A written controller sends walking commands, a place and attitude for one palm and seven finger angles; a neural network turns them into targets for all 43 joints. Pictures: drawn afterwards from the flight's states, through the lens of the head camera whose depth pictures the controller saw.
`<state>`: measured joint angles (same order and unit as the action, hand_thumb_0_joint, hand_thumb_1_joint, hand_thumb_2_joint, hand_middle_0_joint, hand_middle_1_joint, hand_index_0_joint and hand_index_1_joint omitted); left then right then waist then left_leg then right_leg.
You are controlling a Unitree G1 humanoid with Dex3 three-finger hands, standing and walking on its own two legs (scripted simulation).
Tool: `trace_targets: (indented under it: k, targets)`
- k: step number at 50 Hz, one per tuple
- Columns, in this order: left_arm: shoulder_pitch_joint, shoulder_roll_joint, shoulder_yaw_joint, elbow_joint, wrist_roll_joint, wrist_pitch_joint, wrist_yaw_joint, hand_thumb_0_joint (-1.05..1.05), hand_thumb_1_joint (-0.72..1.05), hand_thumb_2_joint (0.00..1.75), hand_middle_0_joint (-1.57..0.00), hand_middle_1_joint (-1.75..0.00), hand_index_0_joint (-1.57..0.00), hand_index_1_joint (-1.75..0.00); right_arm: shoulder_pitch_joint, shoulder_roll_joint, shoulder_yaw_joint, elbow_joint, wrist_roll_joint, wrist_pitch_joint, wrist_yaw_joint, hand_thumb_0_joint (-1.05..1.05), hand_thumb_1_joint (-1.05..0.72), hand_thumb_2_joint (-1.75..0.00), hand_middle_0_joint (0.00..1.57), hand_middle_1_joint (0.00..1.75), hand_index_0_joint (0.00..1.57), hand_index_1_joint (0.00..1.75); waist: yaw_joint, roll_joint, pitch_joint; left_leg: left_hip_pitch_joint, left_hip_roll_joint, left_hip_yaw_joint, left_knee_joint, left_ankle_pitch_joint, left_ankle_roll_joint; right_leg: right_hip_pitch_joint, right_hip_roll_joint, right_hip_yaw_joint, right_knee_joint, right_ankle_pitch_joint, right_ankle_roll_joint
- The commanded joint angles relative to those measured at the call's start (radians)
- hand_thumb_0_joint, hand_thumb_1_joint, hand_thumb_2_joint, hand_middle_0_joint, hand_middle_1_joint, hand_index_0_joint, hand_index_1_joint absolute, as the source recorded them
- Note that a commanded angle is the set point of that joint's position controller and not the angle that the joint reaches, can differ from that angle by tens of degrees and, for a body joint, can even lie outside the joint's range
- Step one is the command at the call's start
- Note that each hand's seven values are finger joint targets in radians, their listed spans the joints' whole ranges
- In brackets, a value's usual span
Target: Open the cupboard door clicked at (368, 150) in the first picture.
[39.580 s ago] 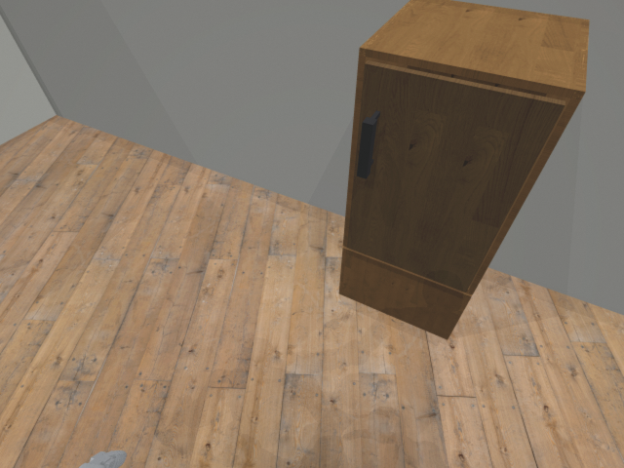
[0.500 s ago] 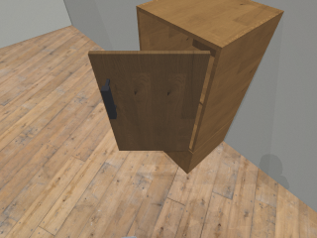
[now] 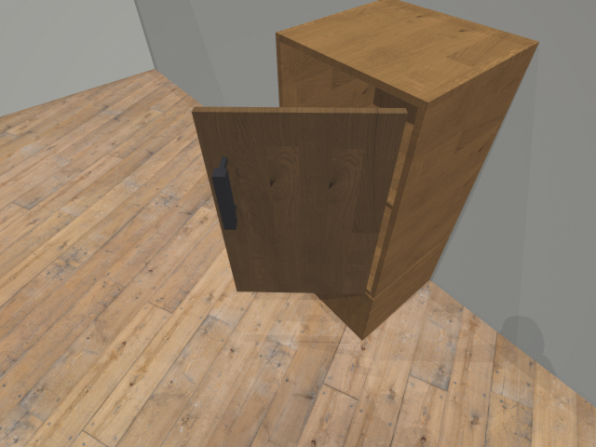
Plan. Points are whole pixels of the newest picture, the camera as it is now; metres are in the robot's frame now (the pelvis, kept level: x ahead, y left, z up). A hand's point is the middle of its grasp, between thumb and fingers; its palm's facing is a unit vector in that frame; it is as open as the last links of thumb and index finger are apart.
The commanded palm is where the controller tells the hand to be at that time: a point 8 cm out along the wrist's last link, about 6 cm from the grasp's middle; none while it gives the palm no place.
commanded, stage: come to a stop and stand still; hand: left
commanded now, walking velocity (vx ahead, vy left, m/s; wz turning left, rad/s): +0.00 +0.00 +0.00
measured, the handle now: (227, 193) +0.59 +0.18 -0.02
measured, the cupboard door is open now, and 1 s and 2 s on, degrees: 48 48 48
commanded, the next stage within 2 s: look again from close up in 0.10 s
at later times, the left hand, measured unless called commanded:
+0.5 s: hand out of the picture +0.04 +0.15 -0.17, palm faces -0.02 -0.98 -0.19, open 7.4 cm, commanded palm none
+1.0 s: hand (201, 363) +0.23 +0.15 -0.01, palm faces +0.15 -0.99 -0.04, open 7.8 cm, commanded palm +0.15 +0.21 -0.05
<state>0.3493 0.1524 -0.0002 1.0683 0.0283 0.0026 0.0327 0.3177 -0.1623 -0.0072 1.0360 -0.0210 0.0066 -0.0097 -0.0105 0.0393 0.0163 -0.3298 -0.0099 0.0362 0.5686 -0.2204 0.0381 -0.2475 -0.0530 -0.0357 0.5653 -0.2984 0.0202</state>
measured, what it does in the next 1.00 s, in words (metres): stands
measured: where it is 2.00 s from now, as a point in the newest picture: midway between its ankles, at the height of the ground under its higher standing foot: outside the picture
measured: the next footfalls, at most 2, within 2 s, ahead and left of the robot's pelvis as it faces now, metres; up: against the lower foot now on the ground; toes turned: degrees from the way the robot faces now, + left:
none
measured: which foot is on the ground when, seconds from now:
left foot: down 0.00-1.00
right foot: down 0.00-1.00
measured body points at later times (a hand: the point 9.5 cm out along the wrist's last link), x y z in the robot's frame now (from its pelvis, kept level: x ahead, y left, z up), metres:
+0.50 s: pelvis +0.02 -0.02 +0.01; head +0.03 -0.02 +0.46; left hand +0.04 +0.20 -0.15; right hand +0.04 -0.25 -0.15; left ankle +0.05 +0.09 -0.73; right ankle +0.00 -0.15 -0.73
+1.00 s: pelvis +0.02 -0.03 -0.03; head +0.04 -0.04 +0.42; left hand +0.22 +0.20 -0.01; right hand +0.17 -0.28 -0.12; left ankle +0.06 +0.09 -0.73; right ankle +0.01 -0.15 -0.73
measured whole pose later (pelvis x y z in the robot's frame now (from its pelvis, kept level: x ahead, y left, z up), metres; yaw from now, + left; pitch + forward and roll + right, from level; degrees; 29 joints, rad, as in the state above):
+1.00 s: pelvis +0.02 -0.03 -0.03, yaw +0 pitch +8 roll +1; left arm 0.35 0.15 0.13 0.22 -0.19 -0.44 -0.09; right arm 0.21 -0.22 -0.05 0.72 0.00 -0.27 -0.03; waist -0.02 0.00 -0.11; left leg -0.62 0.02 0.02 0.81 -0.34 -0.01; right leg -0.55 -0.04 -0.05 0.85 -0.45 -0.01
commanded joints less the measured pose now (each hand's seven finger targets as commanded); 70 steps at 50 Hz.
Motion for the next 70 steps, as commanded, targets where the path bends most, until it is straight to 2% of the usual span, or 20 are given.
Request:
trace_targets:
  k: [1, 23, 35, 37, 38, 39, 40, 41, 42, 43, 44, 45, 47, 50, 51, 54, 56, 61, 63, 70]
  targets:
    - [0.043, 0.093, 0.01, -0.047, -0.004, -0.027, 0.004, 0.0, 0.9, 0.9, -0.2, -0.3, -0.2, -0.3, 0.002, -0.111, -0.019, -0.065, 0.004, -0.027, -0.002, 0.0, -0.9, -0.9, 0.2, 0.3, 0.2, 0.3, 0.006, -0.044, 0.08, -0.028, 0.101, -0.151, -0.244, -0.229, 0.016, -0.059, -0.02, 0.066, -0.136, -0.114, -0.056]
    - [-0.01, 0.139, 0.014, -0.026, -0.011, -0.037, 0.001, 0.0, 0.9, 0.9, -0.2, -0.3, -0.2, -0.3, -0.05, -0.114, -0.006, 0.013, 0.009, -0.045, -0.008, 0.0, -0.9, -0.9, 0.2, 0.3, 0.2, 0.3, 0.015, -0.042, 0.013, 0.107, 0.1, -0.073, -0.174, 0.11, -0.01, 0.014, -0.056, 0.095, -0.183, 0.117, -0.048]
    - [-0.033, 0.141, 0.017, -0.016, -0.012, -0.032, 0.0, 0.0, 0.9, 0.9, -0.2, -0.3, -0.2, -0.3, -0.061, -0.118, -0.005, 0.037, 0.008, -0.042, -0.013, 0.0, -0.9, -0.9, 0.2, 0.3, 0.2, 0.3, 0.018, -0.034, 0.018, 0.126, 0.11, -0.069, -0.186, 0.123, -0.013, 0.032, -0.053, 0.089, -0.193, 0.133, -0.048]
    - [-0.033, 0.143, 0.018, -0.016, -0.011, -0.034, 0.001, 0.0, 0.9, 0.9, -0.2, -0.3, -0.2, -0.3, -0.061, -0.119, -0.006, 0.039, 0.009, -0.042, -0.013, 0.0, -0.9, -0.9, 0.2, 0.3, 0.2, 0.3, 0.016, -0.061, 0.007, 0.136, 0.109, -0.067, -0.178, 0.146, -0.013, 0.043, -0.056, 0.088, -0.191, 0.173, -0.048]
    - [0.05, 0.129, 0.015, 0.01, -0.004, -0.045, 0.043, 0.0, 0.9, 0.9, -0.2, -0.3, -0.2, -0.3, -0.123, -0.129, -0.012, -0.025, 0.019, -0.044, -0.011, 0.0, -0.9, -0.9, 0.2, 0.3, 0.2, 0.3, 0.041, -0.05, 0.03, 0.101, 0.116, -0.037, 0.026, 0.195, -0.04, 0.03, -0.111, 0.161, -0.208, 0.507, -0.033]
    - [-0.714, 0.397, 0.2, -1.563, -0.204, -0.265, 0.044, 0.0, 0.88, 0.89, -0.2, -0.32, -0.2, -0.32, -0.088, -0.28, -0.041, -0.356, 0.061, -0.187, -0.045, 0.0, -0.9, -0.9, 0.2, 0.3, 0.2, 0.3, -0.073, 0.159, -0.478, 0.365, 0.009, -0.031, -0.118, 0.269, -0.015, 0.106, -0.009, 0.02, -0.089, 0.418, -0.056]
    - [-0.186, 0.295, 0.165, -1.29, -0.127, -0.223, 0.08, 0.0, 0.85, 0.88, -0.2, -0.33, -0.2, -0.33, -0.157, -0.187, -0.017, -0.325, 0.053, -0.281, -0.083, 0.0, -0.9, -0.9, 0.2, 0.3, 0.2, 0.3, 0.043, 0.245, -0.436, 0.429, 0.055, -0.025, -0.136, 0.352, -0.012, 0.045, 0.038, -0.017, -0.022, 0.214, -0.069]
    - [0.08, 0.06, 0.026, -1.112, -0.161, -0.099, 0.093, 0.0, 0.83, 0.87, -0.21, -0.34, -0.21, -0.34, -0.163, -0.15, -0.025, -0.317, 0.068, -0.306, -0.077, 0.0, -0.9, -0.9, 0.2, 0.3, 0.2, 0.3, 0.005, 0.189, -0.253, 0.256, 0.047, -0.04, -0.143, 0.242, -0.036, -0.04, 0.042, -0.071, -0.015, 0.068, -0.048]
    - [0.021, -0.029, -0.005, -1.068, -0.192, -0.102, 0.076, 0.0, 0.81, 0.86, -0.21, -0.36, -0.21, -0.36, -0.131, -0.161, -0.026, -0.309, 0.073, -0.311, -0.073, 0.0, -0.9, -0.9, 0.2, 0.3, 0.2, 0.3, -0.043, 0.044, -0.077, 0.148, 0.04, -0.056, -0.112, 0.13, -0.032, -0.113, 0.045, -0.086, -0.035, 0.078, -0.037]
    - [-0.049, 0.043, 0.068, -1.06, -0.196, -0.16, 0.061, 0.0, 0.78, 0.85, -0.21, -0.37, -0.21, -0.37, -0.15, -0.193, -0.048, -0.356, 0.059, -0.317, -0.071, 0.0, -0.9, -0.9, 0.2, 0.3, 0.2, 0.3, -0.053, -0.062, 0.025, 0.036, 0.023, -0.072, -0.06, 0.017, -0.025, -0.204, 0.051, -0.092, -0.041, 0.031, -0.027]
    - [-0.004, 0.058, 0.109, -0.967, -0.197, -0.229, 0.029, 0.0, 0.76, 0.84, -0.21, -0.39, -0.21, -0.39, -0.146, -0.209, -0.064, -0.368, 0.042, -0.316, -0.068, 0.0, -0.9, -0.9, 0.2, 0.3, 0.2, 0.3, -0.057, -0.192, 0.028, -0.048, 0.019, -0.069, -0.001, -0.035, -0.026, -0.288, 0.057, -0.099, -0.013, -0.032, -0.022]
    - [0.118, 0.003, 0.107, -0.869, -0.213, -0.305, -0.02, 0.0, 0.74, 0.83, -0.21, -0.4, -0.21, -0.4, -0.166, -0.198, -0.071, -0.397, 0.029, -0.318, -0.058, 0.0, -0.9, -0.9, 0.2, 0.3, 0.2, 0.3, -0.015, -0.259, 0.031, -0.141, 0.015, -0.063, 0.063, -0.07, -0.032, -0.358, 0.062, -0.102, 0.041, -0.092, -0.023]
    - [0.242, 0.013, 0.156, -0.82, -0.229, -0.475, -0.135, 0.0, 0.69, 0.81, -0.22, -0.43, -0.22, -0.43, -0.193, -0.186, -0.085, -0.451, 0.02, -0.324, -0.025, 0.0, -0.9, -0.9, 0.2, 0.3, 0.2, 0.3, 0.059, -0.224, -0.094, -0.252, 0.001, -0.036, 0.195, -0.048, -0.049, -0.408, 0.058, -0.078, 0.189, -0.083, -0.039]
    - [0.208, 0.082, 0.207, -0.87, -0.258, -0.711, -0.326, 0.0, 0.62, 0.78, -0.22, -0.48, -0.22, -0.48, -0.237, -0.192, -0.105, -0.531, 0.016, -0.329, 0.01, 0.0, -0.9, -0.9, 0.2, 0.3, 0.2, 0.3, 0.077, -0.135, -0.225, -0.415, -0.007, -0.022, 0.387, -0.038, -0.051, -0.489, 0.053, -0.021, 0.379, -0.019, -0.051]
    - [0.233, 0.141, 0.272, -0.838, -0.273, -0.725, -0.369, 0.0, 0.6, 0.77, -0.22, -0.5, -0.22, -0.5, -0.229, -0.193, -0.112, -0.551, 0.024, -0.32, 0.017, 0.0, -0.9, -0.9, 0.2, 0.3, 0.2, 0.3, 0.093, -0.084, -0.238, -0.447, -0.009, -0.017, 0.426, -0.033, -0.048, -0.488, 0.045, 0.015, 0.402, 0.0, -0.058]
    - [0.137, 0.159, 0.294, -1.027, -0.355, -0.64, -0.419, 0.0, 0.53, 0.74, -0.23, -0.54, -0.23, -0.54, -0.256, -0.197, -0.104, -0.665, 0.048, -0.298, -0.006, 0.0, -0.9, -0.9, 0.2, 0.3, 0.2, 0.3, 0.087, -0.045, -0.373, -0.471, -0.019, 0.01, 0.477, -0.09, -0.03, -0.468, 0.038, 0.077, 0.392, -0.097, -0.039]
    - [0.028, 0.195, 0.311, -1.168, -0.379, -0.588, -0.401, 0.0, 0.48, 0.72, -0.23, -0.57, -0.23, -0.57, -0.225, -0.193, -0.097, -0.678, 0.053, -0.284, -0.027, 0.0, -0.9, -0.9, 0.2, 0.3, 0.2, 0.3, 0.049, -0.039, -0.397, -0.475, -0.006, -0.012, 0.51, -0.096, -0.018, -0.487, 0.046, 0.106, 0.379, -0.118, -0.027]
    - [-0.119, 0.225, 0.28, -1.365, -0.338, -0.585, -0.358, 0.0, 0.36, 0.67, -0.24, -0.64, -0.24, -0.64, -0.147, -0.18, -0.079, -0.632, 0.04, -0.265, -0.071, 0.0, -0.9, -0.9, 0.2, 0.3, 0.2, 0.3, -0.032, -0.003, -0.382, -0.458, 0.028, -0.047, 0.565, -0.035, -0.001, -0.536, 0.064, 0.096, 0.399, 0.011, -0.021]
    - [-0.113, 0.217, 0.269, -1.309, -0.336, -0.574, -0.383, 0.0, 0.32, 0.65, -0.24, -0.68, -0.24, -0.68, -0.147, -0.181, -0.073, -0.604, 0.041, -0.271, -0.08, 0.0, -0.9, -0.9, 0.2, 0.3, 0.2, 0.3, -0.039, 0.014, -0.359, -0.467, 0.033, -0.056, 0.57, -0.043, -0.003, -0.564, 0.067, 0.083, 0.401, -0.005, -0.026]
    - [-0.014, 0.27, 0.379, -1.162, -0.396, -0.421, -0.446, 0.0, 0.15, 0.58, -0.25, -0.78, -0.25, -0.78, -0.177, -0.185, -0.066, -0.607, 0.06, -0.272, -0.084, 0.0, -0.9, -0.9, 0.2, 0.3, 0.2, 0.3, 0.03, 0.008, -0.422, -0.455, 0.024, -0.062, 0.5, -0.039, -0.008, -0.473, 0.059, 0.067, 0.36, -0.051, -0.023]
